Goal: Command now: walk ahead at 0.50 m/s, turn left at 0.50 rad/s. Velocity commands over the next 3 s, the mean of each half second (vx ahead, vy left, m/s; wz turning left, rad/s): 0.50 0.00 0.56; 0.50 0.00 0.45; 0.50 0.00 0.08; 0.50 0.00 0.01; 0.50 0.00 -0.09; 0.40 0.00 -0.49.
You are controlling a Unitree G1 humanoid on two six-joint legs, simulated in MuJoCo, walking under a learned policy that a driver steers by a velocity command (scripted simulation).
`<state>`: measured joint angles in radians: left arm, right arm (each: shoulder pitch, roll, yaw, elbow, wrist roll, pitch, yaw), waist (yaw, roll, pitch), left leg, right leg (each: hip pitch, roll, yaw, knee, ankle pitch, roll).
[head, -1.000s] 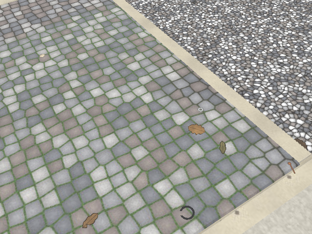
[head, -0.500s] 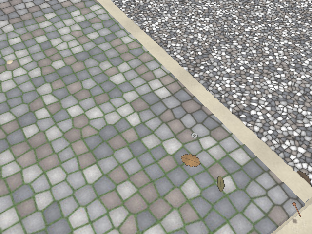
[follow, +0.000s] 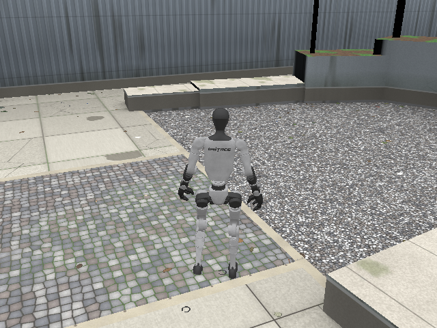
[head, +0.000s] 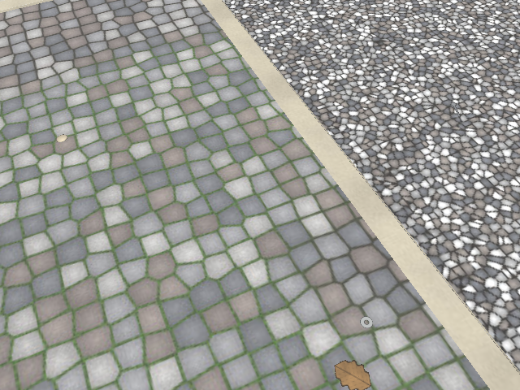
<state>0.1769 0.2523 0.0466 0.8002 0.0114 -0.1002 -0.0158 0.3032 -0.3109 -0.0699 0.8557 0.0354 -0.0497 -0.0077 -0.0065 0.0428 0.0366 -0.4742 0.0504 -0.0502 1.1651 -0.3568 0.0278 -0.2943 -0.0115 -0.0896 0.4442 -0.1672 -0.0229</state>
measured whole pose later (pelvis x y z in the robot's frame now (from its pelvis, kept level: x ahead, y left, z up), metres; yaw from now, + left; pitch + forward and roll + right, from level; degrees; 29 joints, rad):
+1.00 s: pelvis +0.55 +0.14 +0.00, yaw +31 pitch +1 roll -1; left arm 0.19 0.27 0.06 0.76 0.00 -0.11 -0.04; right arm 0.32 -0.28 -0.06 0.77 0.02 -0.05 -0.01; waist -0.01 0.03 0.02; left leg -0.39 -0.03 -0.10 1.17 -0.40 0.04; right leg -0.33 0.05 -0.02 0.48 -0.17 -0.05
